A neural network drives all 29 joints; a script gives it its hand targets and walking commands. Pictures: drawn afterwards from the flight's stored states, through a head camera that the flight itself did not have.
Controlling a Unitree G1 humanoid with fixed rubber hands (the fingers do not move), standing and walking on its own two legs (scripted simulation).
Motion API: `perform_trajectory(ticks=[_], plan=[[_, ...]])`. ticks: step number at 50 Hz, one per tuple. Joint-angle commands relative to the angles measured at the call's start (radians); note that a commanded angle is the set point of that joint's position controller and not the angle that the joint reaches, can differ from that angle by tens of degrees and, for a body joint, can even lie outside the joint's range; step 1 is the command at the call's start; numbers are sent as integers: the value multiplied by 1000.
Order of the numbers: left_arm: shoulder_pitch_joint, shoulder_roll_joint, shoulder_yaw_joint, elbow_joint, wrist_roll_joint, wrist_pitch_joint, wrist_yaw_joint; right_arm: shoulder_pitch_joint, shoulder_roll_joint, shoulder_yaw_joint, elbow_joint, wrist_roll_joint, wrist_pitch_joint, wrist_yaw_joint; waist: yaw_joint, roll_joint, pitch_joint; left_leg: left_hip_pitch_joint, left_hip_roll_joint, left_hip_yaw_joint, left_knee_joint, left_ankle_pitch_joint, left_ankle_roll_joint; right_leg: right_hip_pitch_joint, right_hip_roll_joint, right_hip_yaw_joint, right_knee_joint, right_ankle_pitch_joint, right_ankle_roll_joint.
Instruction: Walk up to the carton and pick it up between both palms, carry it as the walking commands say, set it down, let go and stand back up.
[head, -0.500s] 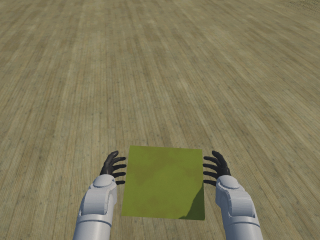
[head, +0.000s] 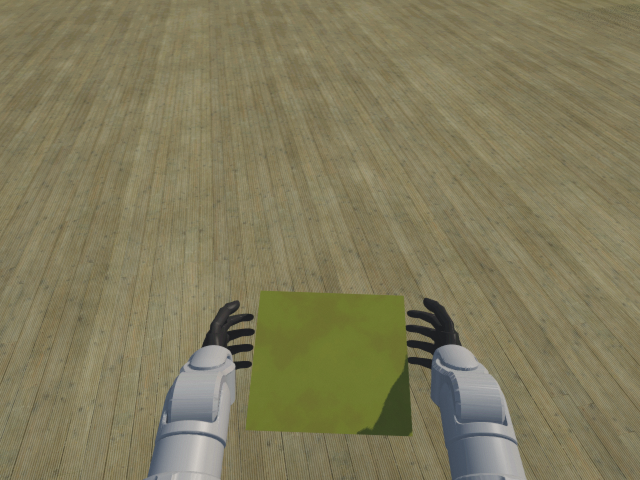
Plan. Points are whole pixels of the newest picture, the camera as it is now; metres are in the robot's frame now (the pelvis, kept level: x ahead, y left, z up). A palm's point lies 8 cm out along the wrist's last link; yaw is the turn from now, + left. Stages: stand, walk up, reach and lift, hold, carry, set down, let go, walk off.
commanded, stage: carry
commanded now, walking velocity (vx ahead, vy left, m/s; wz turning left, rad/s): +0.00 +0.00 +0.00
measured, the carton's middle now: (328, 366) +0.32 +0.00 -0.07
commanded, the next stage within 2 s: hold in 0.84 s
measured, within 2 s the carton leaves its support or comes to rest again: neither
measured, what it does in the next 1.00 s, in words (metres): stands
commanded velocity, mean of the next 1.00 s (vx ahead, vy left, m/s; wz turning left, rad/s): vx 0.00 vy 0.00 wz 0.00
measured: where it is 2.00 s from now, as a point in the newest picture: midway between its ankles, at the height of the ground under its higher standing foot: outside the picture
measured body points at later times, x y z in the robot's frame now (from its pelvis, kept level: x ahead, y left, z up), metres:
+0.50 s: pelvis -0.01 -0.01 +0.00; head -0.03 -0.01 +0.45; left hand +0.28 +0.14 +0.02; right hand +0.28 -0.16 +0.03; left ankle +0.06 +0.11 -0.74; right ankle +0.01 -0.09 -0.74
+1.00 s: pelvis -0.01 +0.00 +0.00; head -0.04 +0.00 +0.45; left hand +0.30 +0.14 +0.02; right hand +0.30 -0.15 +0.04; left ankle +0.06 +0.11 -0.74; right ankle +0.01 -0.09 -0.74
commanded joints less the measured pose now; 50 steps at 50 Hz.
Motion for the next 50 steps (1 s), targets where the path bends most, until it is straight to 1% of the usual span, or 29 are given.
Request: perform_trajectory(ticks=[1,2,4,5,6,7,8,9,10,11,12,13,15,17,22,23,25,28,31,32,37,38,42,43,44,45,48,49,50], plan=[[-535,-959,-663,-257,-316,-44,-266,-474,976,669,-203,277,-20,260,4,-15,-335,122,108,-134,-62,118,40,87,-119,132,-93,137,2],[-486,-885,-609,-211,-277,-44,-255,-416,917,614,-120,246,-18,265,6,14,-350,158,108,-112,-46,173,41,86,-124,125,-85,188,5],[-459,-944,-646,-219,-293,-29,-270,-471,955,691,-245,283,-13,263,5,-65,-324,125,91,-102,-23,125,38,97,-137,136,-104,252,0],[-504,-881,-568,-110,-256,-38,-274,-504,875,596,-113,229,-23,264,2,-17,-314,112,91,-112,-45,92,32,79,-134,145,-99,183,-1],[-485,-956,-643,-259,-302,-29,-272,-546,952,710,-302,311,-13,266,4,-14,-304,109,93,-117,-46,60,36,68,-142,169,-117,152,-10],[-481,-849,-535,-62,-238,-48,-279,-452,842,565,-49,203,-26,271,2,-15,-329,125,97,-112,-45,88,29,72,-143,165,-112,165,-15],[-531,-948,-658,-266,-321,-49,-281,-483,947,667,-228,276,-25,268,6,19,-358,138,107,-111,-44,128,27,96,-130,147,-96,179,-13],[-589,-957,-665,-308,-331,-52,-278,-477,983,672,-205,283,-16,276,5,-8,-344,135,102,-110,-36,146,35,98,-129,144,-91,215,-4],[-517,-942,-630,-207,-286,-43,-275,-467,946,643,-172,258,-19,273,8,9,-321,107,113,-117,-40,138,27,81,-122,137,-91,183,-2],[-548,-984,-684,-307,-330,-34,-274,-448,989,677,-234,280,-3,270,4,-5,-341,121,99,-114,-32,141,31,82,-122,138,-99,197,0],[-453,-852,-513,-5,-209,-36,-275,-451,860,551,0,189,-15,270,4,-32,-304,116,101,-112,-36,90,28,57,-128,148,-118,165,1],[-477,-923,-615,-202,-282,-34,-277,-477,924,658,-201,264,-10,270,3,-41,-290,88,93,-111,-34,65,26,67,-140,160,-128,176,0],[-551,-983,-662,-283,-323,-35,-281,-479,994,676,-229,282,-4,275,3,-11,-325,107,95,-116,-37,65,23,73,-135,158,-125,151,-9],[-523,-920,-619,-224,-299,-28,-271,-463,915,616,-164,258,-5,270,2,58,-355,143,92,-111,-50,94,22,77,-135,157,-114,126,-9],[-474,-961,-634,-223,-285,-15,-272,-456,967,661,-200,273,7,277,5,-25,-342,113,111,-128,-41,127,36,85,-131,149,-94,177,-4],[-536,-950,-636,-292,-312,-25,-267,-497,960,659,-240,284,-1,270,3,-26,-369,126,116,-135,-36,165,33,115,-121,134,-73,192,-3],[-471,-956,-626,-206,-291,-1,-269,-429,960,642,-175,266,22,269,1,5,-295,102,108,-131,-37,132,32,56,-127,133,-96,160,-1],[-501,-935,-635,-256,-309,-1,-267,-403,948,621,-169,261,25,273,3,26,-304,97,96,-119,-61,-3,27,43,-139,161,-128,47,-7],[-486,-944,-618,-204,-285,5,-273,-476,938,637,-186,262,21,273,-1,11,-240,76,101,-149,-82,-38,35,-3,-131,157,-148,-11,-1],[-523,-914,-609,-248,-308,-9,-275,-448,937,632,-178,259,20,272,-2,-76,-269,74,90,-127,-56,-44,25,24,-134,162,-164,-21,5],[-513,-980,-651,-275,-318,-7,-274,-452,975,649,-221,277,18,274,2,44,-332,126,110,-152,-64,85,24,47,-117,140,-106,75,-2],[-499,-976,-644,-266,-311,-3,-271,-465,964,650,-230,274,19,271,-1,12,-321,111,106,-151,-68,37,23,38,-114,135,-126,23,6],[-527,-955,-650,-287,-313,-3,-271,-437,964,634,-197,262,23,273,0,29,-315,77,104,-137,-54,42,28,61,-132,153,-128,99,4],[-666,-899,-546,-233,-250,-16,-272,-584,990,530,2,190,18,276,12,-46,-243,218,-152,-202,-19,-33,71,37,48,283,-131,38,-5],[-595,-928,-566,-215,-257,-24,-284,-594,996,584,-87,218,-6,270,-23,-88,-297,260,-142,-244,-4,35,88,63,46,294,-122,125,0],[-594,-958,-553,-228,-258,-36,-290,-628,1056,630,-123,240,-24,273,32,-81,-339,229,-146,-244,-11,66,87,136,42,305,-112,176,6],[-799,-1015,-557,-180,-265,-22,-303,-744,1097,528,71,213,-30,287,25,-14,-288,185,-146,-253,-34,-26,50,98,43,311,-109,82,-5],[-807,-1001,-498,-140,-262,-20,-303,-789,1110,531,106,217,-30,296,58,-33,-298,173,-154,-237,-34,-92,42,91,46,328,-114,-10,-7],[-755,-1038,-513,-149,-259,-22,-306,-740,1161,559,118,223,-34,308,99,-16,-376,177,-159,-211,-55,29,28,183,56,311,-120,111,2]])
